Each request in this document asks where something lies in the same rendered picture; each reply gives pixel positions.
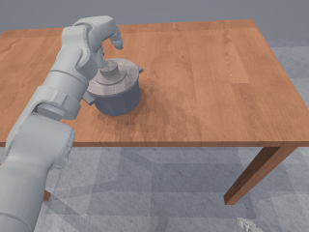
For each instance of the table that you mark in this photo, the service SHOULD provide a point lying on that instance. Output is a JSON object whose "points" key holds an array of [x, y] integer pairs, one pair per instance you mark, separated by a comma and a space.
{"points": [[214, 83]]}

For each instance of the left robot forearm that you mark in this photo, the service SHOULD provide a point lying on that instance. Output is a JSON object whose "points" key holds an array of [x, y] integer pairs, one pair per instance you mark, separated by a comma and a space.
{"points": [[60, 94]]}

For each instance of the knob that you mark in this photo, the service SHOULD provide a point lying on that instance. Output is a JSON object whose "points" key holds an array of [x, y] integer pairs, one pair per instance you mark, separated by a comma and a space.
{"points": [[110, 69]]}

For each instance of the left robot upper arm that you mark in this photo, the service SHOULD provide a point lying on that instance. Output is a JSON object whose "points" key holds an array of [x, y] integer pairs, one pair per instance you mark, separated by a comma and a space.
{"points": [[41, 145]]}

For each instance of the right robot hand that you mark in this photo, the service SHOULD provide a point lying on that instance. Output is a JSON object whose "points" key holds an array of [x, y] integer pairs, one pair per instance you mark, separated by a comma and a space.
{"points": [[247, 225]]}

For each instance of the lid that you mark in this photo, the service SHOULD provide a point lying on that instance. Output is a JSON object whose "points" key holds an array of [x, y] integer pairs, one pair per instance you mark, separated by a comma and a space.
{"points": [[117, 84]]}

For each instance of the pot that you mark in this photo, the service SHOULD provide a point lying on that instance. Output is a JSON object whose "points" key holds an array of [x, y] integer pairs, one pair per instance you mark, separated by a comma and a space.
{"points": [[117, 105]]}

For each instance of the left robot hand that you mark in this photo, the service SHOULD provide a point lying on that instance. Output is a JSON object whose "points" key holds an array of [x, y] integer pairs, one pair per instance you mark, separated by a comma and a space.
{"points": [[108, 29]]}

